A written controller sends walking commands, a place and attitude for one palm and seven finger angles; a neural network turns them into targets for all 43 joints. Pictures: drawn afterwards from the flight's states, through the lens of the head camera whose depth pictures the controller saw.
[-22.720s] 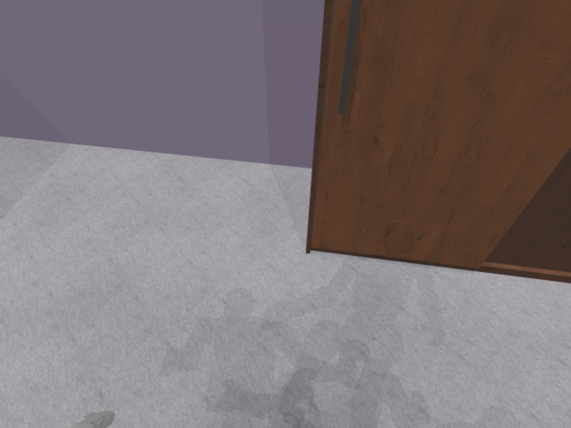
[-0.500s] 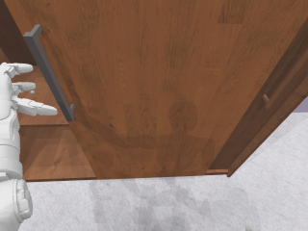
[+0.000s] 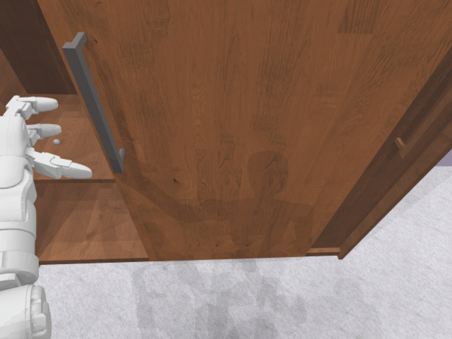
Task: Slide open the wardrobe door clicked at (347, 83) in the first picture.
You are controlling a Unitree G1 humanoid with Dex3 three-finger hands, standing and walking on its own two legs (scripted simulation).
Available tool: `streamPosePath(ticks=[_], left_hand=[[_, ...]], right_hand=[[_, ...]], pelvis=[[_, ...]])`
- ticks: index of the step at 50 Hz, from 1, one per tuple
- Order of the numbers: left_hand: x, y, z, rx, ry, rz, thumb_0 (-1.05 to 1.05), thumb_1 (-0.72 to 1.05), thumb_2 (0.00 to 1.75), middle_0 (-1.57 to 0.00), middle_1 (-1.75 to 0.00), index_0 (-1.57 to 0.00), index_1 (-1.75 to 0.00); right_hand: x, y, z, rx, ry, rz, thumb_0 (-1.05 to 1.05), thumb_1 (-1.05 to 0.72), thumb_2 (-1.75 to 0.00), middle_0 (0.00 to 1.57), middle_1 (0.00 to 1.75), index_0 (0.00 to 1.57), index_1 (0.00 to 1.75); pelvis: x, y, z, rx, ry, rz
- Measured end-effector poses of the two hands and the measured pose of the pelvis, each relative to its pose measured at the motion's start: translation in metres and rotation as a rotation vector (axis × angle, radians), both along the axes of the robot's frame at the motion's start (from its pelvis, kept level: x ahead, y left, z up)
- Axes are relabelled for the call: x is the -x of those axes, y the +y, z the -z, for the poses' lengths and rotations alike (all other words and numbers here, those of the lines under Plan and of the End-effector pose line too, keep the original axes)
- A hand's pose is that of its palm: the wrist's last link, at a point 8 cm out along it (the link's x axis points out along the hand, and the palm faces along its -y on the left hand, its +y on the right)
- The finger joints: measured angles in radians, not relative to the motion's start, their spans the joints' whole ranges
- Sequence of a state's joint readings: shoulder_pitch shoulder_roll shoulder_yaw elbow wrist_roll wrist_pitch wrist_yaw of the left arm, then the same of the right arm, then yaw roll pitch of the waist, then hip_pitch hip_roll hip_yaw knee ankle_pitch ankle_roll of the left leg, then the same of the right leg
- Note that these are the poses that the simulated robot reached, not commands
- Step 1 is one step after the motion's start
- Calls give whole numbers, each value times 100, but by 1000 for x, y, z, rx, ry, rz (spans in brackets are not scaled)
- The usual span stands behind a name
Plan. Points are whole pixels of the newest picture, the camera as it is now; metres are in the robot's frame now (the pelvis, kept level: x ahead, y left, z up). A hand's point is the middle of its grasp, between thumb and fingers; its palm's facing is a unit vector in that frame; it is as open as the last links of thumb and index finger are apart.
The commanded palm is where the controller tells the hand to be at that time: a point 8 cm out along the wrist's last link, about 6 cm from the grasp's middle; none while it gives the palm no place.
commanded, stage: slip the hand off the handle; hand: left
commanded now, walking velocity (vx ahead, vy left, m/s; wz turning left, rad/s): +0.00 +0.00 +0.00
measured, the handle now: (102, 114) +0.48 +0.27 +0.12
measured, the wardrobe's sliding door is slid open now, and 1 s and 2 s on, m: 0.48 0.48 0.48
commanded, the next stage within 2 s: draw the hand back to the body in 0.46 s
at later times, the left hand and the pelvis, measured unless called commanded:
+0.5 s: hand (50, 182) +0.31 +0.29 +0.13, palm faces +0.40 -0.88 -0.26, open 14.7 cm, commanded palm +0.26 +0.32 +0.15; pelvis -0.02 +0.00 +0.00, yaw -1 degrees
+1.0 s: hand (37, 212) +0.24 +0.26 +0.16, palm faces +0.17 -0.98 -0.04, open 14.7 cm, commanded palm +0.21 +0.30 +0.16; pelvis -0.01 -0.02 +0.01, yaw -1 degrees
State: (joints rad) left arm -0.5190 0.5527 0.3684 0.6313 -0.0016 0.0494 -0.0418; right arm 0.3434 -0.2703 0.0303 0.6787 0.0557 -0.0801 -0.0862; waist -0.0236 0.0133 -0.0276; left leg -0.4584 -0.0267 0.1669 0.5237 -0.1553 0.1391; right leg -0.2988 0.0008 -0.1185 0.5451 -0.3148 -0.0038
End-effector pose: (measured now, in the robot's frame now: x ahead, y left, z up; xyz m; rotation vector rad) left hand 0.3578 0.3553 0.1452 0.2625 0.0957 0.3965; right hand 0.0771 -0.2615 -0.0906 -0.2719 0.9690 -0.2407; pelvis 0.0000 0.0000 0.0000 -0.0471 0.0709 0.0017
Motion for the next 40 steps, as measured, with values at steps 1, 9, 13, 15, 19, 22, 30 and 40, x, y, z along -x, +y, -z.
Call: streamPosePath(ticks=[1,9,13,15,19,22,30,40], left_hand=[[5,-1,1,-2,-2,-5,-2,-55,20,-26,-115,-25,-115],[44,-1,0,0,-5,-59,-2,-55,20,-26,-115,-25,-115],[58,-3,-3,-6,-5,-56,-2,-55,20,-26,-115,-25,-115],[62,-7,-5,-5,-11,-44,-2,-55,20,-26,-115,-25,-115],[71,-17,-4,1,-22,-25,-2,-55,20,-26,-115,-25,-115],[78,-24,-2,3,-28,-20,-2,-55,20,-26,-115,-25,-115],[100,-33,-3,-5,-40,-45,-2,-55,20,-26,-115,-26,-115],[104,-42,-14,200,-143,284,-2,-55,20,-26,-115,-25,-115]], right_hand=[[-3,3,0,-4,-13,-7,1,-90,-90,20,30,20,30],[-42,21,-8,-21,-138,-102,1,-90,-90,20,30,20,30],[-60,27,-14,-25,-205,-141,1,-90,-90,20,30,20,30],[-67,30,-18,-28,-235,-154,1,-90,-90,20,30,20,30],[-76,34,-25,-38,-288,-162,1,-90,-90,20,30,20,30],[-79,36,-29,-47,-318,-161,1,-90,-90,20,30,20,30],[-78,37,-30,-51,-328,-154,1,-90,-90,20,30,20,30],[-72,28,-37,-43,-382,-122,1,-90,-90,20,30,20,30]], pelvis=[[1,0,0,0,-5,-1],[12,1,0,-3,-43,-34],[16,1,0,-2,-62,-36],[18,1,0,-2,-71,-32],[19,1,0,-4,-87,-15],[19,1,0,-6,-99,2],[15,-1,-1,-10,-126,24],[8,-9,-4,-10,-147,28]])
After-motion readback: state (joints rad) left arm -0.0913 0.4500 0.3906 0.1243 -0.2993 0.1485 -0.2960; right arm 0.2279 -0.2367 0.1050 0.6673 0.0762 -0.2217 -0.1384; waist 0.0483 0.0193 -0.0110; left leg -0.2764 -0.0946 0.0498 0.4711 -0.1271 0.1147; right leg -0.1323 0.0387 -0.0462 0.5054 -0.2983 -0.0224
